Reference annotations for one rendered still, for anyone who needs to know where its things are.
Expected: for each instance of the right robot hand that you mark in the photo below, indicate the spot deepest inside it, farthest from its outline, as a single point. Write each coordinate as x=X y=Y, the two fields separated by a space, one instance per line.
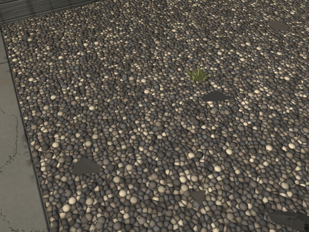
x=298 y=221

